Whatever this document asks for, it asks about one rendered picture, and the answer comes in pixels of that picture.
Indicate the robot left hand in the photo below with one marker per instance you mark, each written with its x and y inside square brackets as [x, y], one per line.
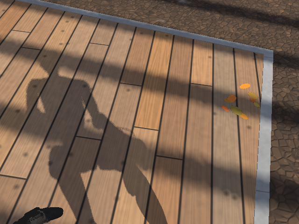
[40, 215]

